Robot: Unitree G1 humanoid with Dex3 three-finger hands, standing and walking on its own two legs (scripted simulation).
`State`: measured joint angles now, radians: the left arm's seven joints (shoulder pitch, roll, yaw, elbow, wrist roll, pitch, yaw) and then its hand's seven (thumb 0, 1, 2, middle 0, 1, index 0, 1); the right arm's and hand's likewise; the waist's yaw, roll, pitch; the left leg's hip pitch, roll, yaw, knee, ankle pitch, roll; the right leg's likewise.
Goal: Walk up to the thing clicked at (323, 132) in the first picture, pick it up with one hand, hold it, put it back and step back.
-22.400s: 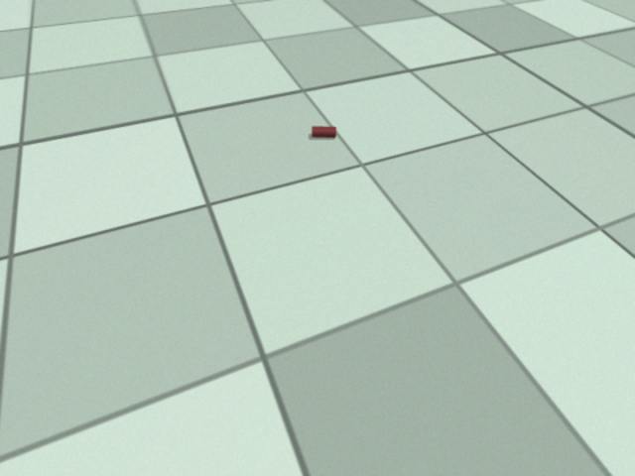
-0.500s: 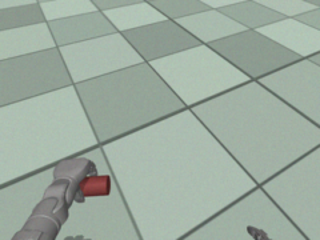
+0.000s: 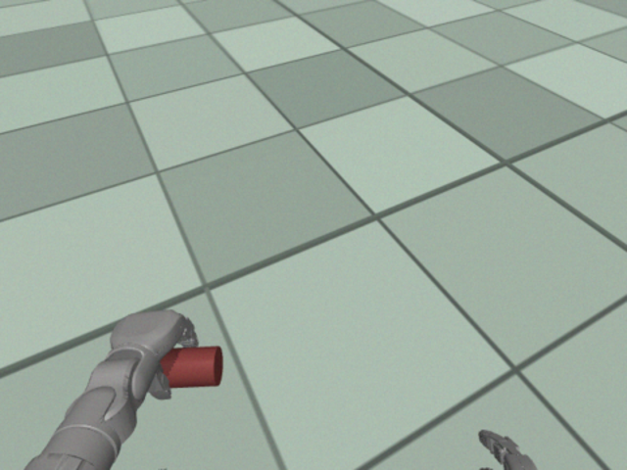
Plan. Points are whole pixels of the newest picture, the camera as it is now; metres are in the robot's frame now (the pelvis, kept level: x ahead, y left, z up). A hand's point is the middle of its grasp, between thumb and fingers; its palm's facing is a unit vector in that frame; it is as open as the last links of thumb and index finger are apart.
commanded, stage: hold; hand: left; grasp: from above
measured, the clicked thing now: (175, 367) +0.30 +0.21 -0.09
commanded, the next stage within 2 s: crouch in 0.92 s
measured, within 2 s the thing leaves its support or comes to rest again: neither
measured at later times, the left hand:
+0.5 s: hand (158, 365) +0.29 +0.22 -0.04, palm faces -0.47 -0.07 -0.88, open 8.1 cm
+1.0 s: hand (159, 360) +0.29 +0.22 -0.04, palm faces -0.47 -0.07 -0.88, open 8.1 cm
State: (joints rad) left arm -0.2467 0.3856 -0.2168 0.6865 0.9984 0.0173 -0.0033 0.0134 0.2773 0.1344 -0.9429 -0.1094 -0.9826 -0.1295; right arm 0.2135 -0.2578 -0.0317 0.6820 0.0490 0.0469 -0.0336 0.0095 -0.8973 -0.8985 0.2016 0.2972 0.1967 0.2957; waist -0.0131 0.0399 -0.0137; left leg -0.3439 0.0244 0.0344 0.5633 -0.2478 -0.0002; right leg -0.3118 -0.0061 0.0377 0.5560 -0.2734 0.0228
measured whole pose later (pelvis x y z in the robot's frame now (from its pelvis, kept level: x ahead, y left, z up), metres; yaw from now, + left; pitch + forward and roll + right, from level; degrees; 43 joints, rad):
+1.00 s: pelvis +0.01 +0.00 +0.01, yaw +0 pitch +0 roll +0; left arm -0.23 0.39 -0.22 0.65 0.99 0.02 -0.04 0.01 0.28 0.11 -0.96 -0.09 -1.00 -0.11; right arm 0.19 -0.25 -0.03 0.68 0.06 0.07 -0.05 0.01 -0.90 -0.90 0.20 0.30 0.20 0.30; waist -0.01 0.04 0.00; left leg -0.27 0.02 0.03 0.48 -0.22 0.00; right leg -0.25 -0.01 0.04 0.49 -0.25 0.02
